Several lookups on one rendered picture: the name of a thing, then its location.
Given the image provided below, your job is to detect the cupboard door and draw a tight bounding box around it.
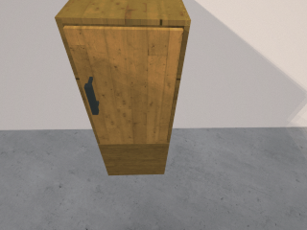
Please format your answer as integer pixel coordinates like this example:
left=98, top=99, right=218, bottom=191
left=63, top=26, right=183, bottom=145

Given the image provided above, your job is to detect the handle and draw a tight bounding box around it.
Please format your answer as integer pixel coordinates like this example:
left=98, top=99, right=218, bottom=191
left=84, top=77, right=100, bottom=115

